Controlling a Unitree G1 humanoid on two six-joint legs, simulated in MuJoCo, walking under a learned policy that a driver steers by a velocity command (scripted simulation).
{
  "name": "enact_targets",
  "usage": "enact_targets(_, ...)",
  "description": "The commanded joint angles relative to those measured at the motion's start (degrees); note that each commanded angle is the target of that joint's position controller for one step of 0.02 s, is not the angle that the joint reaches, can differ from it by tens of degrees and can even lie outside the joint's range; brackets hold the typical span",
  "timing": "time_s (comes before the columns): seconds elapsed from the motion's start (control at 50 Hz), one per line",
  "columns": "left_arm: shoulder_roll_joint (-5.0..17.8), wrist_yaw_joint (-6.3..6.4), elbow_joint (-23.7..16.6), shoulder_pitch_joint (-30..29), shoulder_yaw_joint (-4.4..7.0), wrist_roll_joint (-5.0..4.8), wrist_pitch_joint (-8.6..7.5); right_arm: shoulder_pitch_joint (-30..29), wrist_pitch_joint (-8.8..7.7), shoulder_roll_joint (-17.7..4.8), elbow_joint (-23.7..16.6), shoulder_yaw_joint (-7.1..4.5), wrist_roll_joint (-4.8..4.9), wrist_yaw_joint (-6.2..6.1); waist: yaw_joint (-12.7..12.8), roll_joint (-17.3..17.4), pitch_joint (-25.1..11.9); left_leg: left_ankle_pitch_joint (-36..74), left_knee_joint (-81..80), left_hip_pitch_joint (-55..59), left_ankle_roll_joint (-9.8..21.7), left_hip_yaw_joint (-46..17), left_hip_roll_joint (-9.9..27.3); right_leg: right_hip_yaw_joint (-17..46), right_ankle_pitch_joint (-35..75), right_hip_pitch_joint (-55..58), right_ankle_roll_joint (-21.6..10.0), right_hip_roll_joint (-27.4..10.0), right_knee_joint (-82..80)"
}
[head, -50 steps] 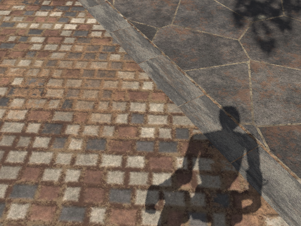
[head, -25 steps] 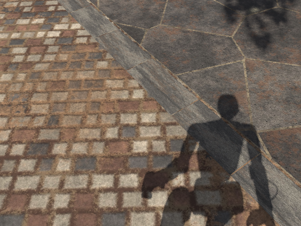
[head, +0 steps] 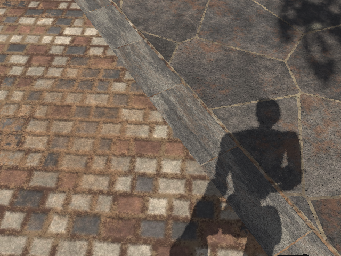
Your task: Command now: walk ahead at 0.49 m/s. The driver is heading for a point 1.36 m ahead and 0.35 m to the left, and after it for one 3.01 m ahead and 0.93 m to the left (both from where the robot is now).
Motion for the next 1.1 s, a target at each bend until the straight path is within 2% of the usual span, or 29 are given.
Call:
enact_targets(0.02,2.7,-0.58,-4.7,4.5,0.88,-1.25,-0.46,27.8,0.25,-15.0,5.3,-4.94,-1.14,-1.14,-7.8,12.3,-20.6,-5.7,-7.8,46.3,14.5,-45.7,27.5,0.5,-4.9,-37.2,1.5,0.3,56.0)
enact_targets(0.04,8.5,-0.46,-4.9,0.4,1.88,0.22,-0.29,21.9,0.38,-12.4,4.8,-4.77,1.10,-0.35,-7.9,2.4,-14.6,-16.8,-14.7,39.0,15.0,-45.9,25.3,4.6,-0.2,-43.9,-0.2,-2.7,57.1)
enact_targets(0.06,9.3,-0.84,-6.8,-5.6,2.31,0.47,-0.52,16.3,0.08,-9.1,3.8,-3.88,1.34,-0.20,-6.1,0.8,-6.2,-20.7,-18.0,30.0,13.1,-38.2,23.7,4.5,4.6,-45.4,-0.6,-5.7,54.0)
enact_targets(0.08,8.6,-1.15,-7.3,-7.8,2.39,0.59,-0.59,14.4,-0.45,-6.0,4.2,-3.14,0.96,-0.02,-4.1,-2.3,-0.8,-15.9,-20.7,21.6,10.7,-33.1,21.4,4.1,6.5,-43.0,-0.8,-7.5,49.6)
enact_targets(0.1,7.7,-1.37,-7.5,-8.5,2.43,0.94,0.03,14.9,-1.24,-4.4,5.2,-2.49,0.58,-0.12,-2.3,-2.8,0.6,-10.0,-21.5,16.7,8.5,-28.4,18.9,4.6,7.4,-40.0,-0.4,-9.1,46.2)
enact_targets(0.16,3.9,-2.32,-6.9,-7.0,1.72,1.55,1.84,18.4,-2.90,-4.6,8.0,-2.15,0.78,-0.41,0.1,-0.6,0.3,-0.1,-23.3,11.6,6.3,-19.7,15.2,2.6,9.2,-35.7,1.4,-10.5,40.3)
enact_targets(0.2,4.6,-2.60,-8.6,-11.7,1.85,1.48,2.30,20.5,-3.26,-6.3,9.1,-2.38,0.94,-0.27,-0.2,0.5,1.3,2.1,-24.9,11.9,5.7,-16.4,14.2,1.1,13.4,-39.5,2.4,-11.9,35.9)
enact_targets(0.26,5.2,-2.71,-11.4,-20.6,1.85,1.08,2.46,24.0,-3.06,-6.4,10.1,-2.07,1.15,-0.16,-2.4,0.9,2.4,7.9,-25.2,15.4,3.7,-13.4,12.6,-0.9,20.6,-44.5,3.6,-12.8,26.8)
enact_targets(0.32,4.5,-2.87,-13.1,-27.1,1.41,0.54,2.37,27.7,-2.95,-6.3,11.1,-1.75,1.18,-0.34,-4.7,2.1,2.0,13.4,-24.0,19.3,1.5,-11.3,11.7,-2.7,25.9,-44.3,4.1,-11.5,18.1)
enact_targets(0.4,4.6,-2.78,-14.9,-33.7,1.19,0.45,2.20,31.8,-2.64,-6.5,12.6,-1.43,0.53,-0.96,-7.0,3.0,2.0,19.3,-21.2,27.7,1.7,-11.0,13.2,-3.9,25.4,-45.4,3.5,-9.5,11.1)
enact_targets(0.44,5.0,-2.74,-15.9,-35.9,1.28,0.46,1.87,32.6,-2.43,-7.0,13.2,-1.49,0.05,-1.35,-7.2,3.3,2.3,22.7,-19.2,31.8,2.5,-11.4,15.0,-3.9,22.3,-45.6,2.6,-8.8,8.7)
enact_targets(0.48,5.3,-2.50,-15.8,-34.3,1.51,0.59,1.23,31.4,-2.24,-7.1,13.5,-1.48,-0.19,-1.76,-5.4,3.3,2.3,32.8,-14.6,32.8,1.9,-11.2,15.6,-3.9,18.2,-41.1,1.1,-7.2,5.6)
enact_targets(0.52,6.6,-1.52,-11.2,-21.2,2.37,0.95,-0.13,29.4,-2.13,-7.6,13.6,-1.45,0.35,-1.93,-0.1,3.2,-3.5,46.7,-1.1,30.9,-0.5,-10.6,13.1,-4.6,20.8,-25.4,-0.7,-3.3,-0.5)
enact_targets(0.54,8.8,-0.81,-8.6,-12.3,3.18,2.04,-1.18,28.2,-2.40,-7.3,12.9,-1.22,1.50,-1.89,3.5,2.7,-8.5,37.7,9.3,22.6,-1.9,-9.7,10.8,-1.8,31.2,-10.8,-2.1,-7.4,-2.0)
enact_targets(0.56,14.8,-0.23,-7.6,-3.7,4.48,3.67,-1.70,29.6,-2.66,-4.1,10.5,-0.40,2.53,-2.04,4.6,-5.6,-17.9,6.0,26.8,8.4,-3.5,-6.9,6.1,12.6,56.4,7.3,-5.3,-24.6,3.7)
enact_targets(0.58,16.2,-0.84,-8.2,-4.7,5.29,1.43,-0.46,36.8,-1.78,-2.9,11.6,-0.69,4.86,-2.74,2.3,-14.0,-29.3,-29.7,44.9,-1.8,-5.1,-6.5,-1.5,27.3,69.3,16.0,-14.5,-35.7,2.6)
enact_targets(0.6,12.6,-1.06,-10.0,-9.3,4.69,-0.29,0.29,32.0,-0.90,-8.4,11.4,-2.45,2.55,-3.18,1.2,-3.5,-23.6,-24.8,46.5,-3.3,-5.1,-10.6,2.0,21.1,67.1,7.1,-12.9,-31.7,-0.1)
enact_targets(0.62,9.4,-0.91,-10.5,-14.9,3.60,-0.22,0.21,27.0,-0.60,-6.6,9.8,-2.55,1.86,-2.86,-0.5,-3.9,-14.9,-21.2,44.8,-5.0,-5.6,-10.0,3.6,14.3,63.8,-1.1,-10.9,-29.3,-3.0)
enact_targets(0.64,7.0,-0.61,-10.4,-17.0,2.97,-0.02,0.15,25.2,-0.07,-5.1,9.4,-2.63,1.06,-2.45,-1.9,-3.0,-8.9,-19.0,42.1,-4.5,-6.1,-9.5,5.3,9.3,59.7,-8.7,-8.4,-26.5,-6.1)
enact_targets(0.66,5.9,-0.01,-10.0,-17.5,2.60,-0.23,0.10,24.1,0.90,-4.7,9.0,-3.02,0.15,-1.87,-3.1,-4.0,-6.1,-17.2,39.4,-3.5,-6.6,-9.5,6.5,5.8,55.4,-13.6,-6.8,-24.1,-8.5)
enact_targets(0.68,5.7,0.39,-9.6,-17.1,2.52,-0.11,0.14,25.6,1.92,-3.4,9.2,-3.10,-0.42,-1.38,-4.2,-4.8,-5.3,-15.8,39.1,-0.8,-7.1,-8.5,6.1,3.1,54.7,-17.3,-5.9,-23.0,-9.5)
enact_targets(0.72,6.8,0.60,-9.7,-16.6,2.76,0.04,-0.30,26.5,3.24,-2.3,8.7,-3.38,-0.28,-0.93,-5.8,-4.6,-6.8,-13.8,39.4,0.4,-7.7,-7.5,5.0,-0.1,56.4,-19.5,-6.7,-22.7,-10.2)
enact_targets(0.82,7.7,1.09,-9.9,-17.0,2.90,0.53,0.42,18.3,5.02,-2.7,3.9,-3.50,-0.54,-0.30,-5.8,-7.4,-5.2,-6.2,27.5,-2.7,-8.0,-5.8,6.8,-6.5,45.4,-21.3,-6.4,-21.5,-10.9)
enact_targets(0.88,9.6,1.14,-9.9,-16.1,3.45,0.55,1.20,13.7,5.45,-2.7,1.4,-2.96,-0.43,0.49,-4.3,-7.7,-5.6,-4.6,19.2,1.1,-7.4,-3.7,6.5,-8.3,39.8,-21.6,-6.4,-22.5,-10.0)
enact_targets(1.0,12.9,0.92,-10.2,-14.1,5.11,0.92,3.97,9.6,5.67,-4.9,-3.0,-3.52,-0.29,0.82,-1.6,-7.3,-5.0,-15.8,9.1,4.2,-5.5,-1.8,5.6,-6.2,25.9,-17.9,-5.3,-27.1,-4.6)
enact_targets(1.04,13.0,0.99,-9.5,-12.2,5.59,1.23,5.01,12.6,4.24,-5.5,-2.7,-3.78,-0.21,0.40,-3.1,-2.1,-6.4,-8.1,-2.9,12.2,-4.1,-3.7,4.9,-8.7,19.0,-20.1,-0.8,-24.7,4.3)
enact_targets(1.06,10.4,0.56,-10.2,-9.9,5.15,1.37,5.56,15.2,3.23,-11.0,-2.5,-5.10,-0.78,-0.34,-3.2,11.1,-7.7,3.5,-11.3,17.9,-1.8,-18.0,14.6,-13.4,7.7,-26.6,3.2,-18.8,19.2)
enact_targets(1.08,7.0,0.95,-14.9,-14.9,4.04,0.15,5.95,17.9,3.46,-18.1,-2.7,-7.06,0.02,-0.94,-5.3,21.1,-6.3,21.9,-13.2,20.8,9.1,-37.0,26.8,-11.1,-14.5,-42.1,6.8,-6.8,29.8)
enact_targets(1.1,9.6,0.91,-14.9,-17.9,4.31,1.08,6.62,22.3,3.79,-15.9,-1.2,-7.15,0.76,-1.21,-7.1,9.0,-8.4,14.2,-12.9,22.8,11.7,-33.9,25.2,-2.8,-13.3,-43.7,7.3,-8.6,37.0)
Velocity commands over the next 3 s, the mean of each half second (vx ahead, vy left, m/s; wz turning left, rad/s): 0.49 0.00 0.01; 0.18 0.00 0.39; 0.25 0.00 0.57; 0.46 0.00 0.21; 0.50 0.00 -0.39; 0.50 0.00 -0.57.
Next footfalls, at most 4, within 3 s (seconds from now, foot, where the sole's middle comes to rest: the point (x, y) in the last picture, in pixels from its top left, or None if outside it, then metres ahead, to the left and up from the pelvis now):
0.54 right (220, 251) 0.46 -0.12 -0.75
1.06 left None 0.43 0.08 -0.75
1.56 right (199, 208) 0.63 -0.04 -0.75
2.02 left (118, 184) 0.73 0.30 -0.75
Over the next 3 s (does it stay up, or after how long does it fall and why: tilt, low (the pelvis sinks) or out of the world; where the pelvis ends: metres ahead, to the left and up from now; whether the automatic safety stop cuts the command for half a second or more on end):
stays up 1.11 0.36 0.02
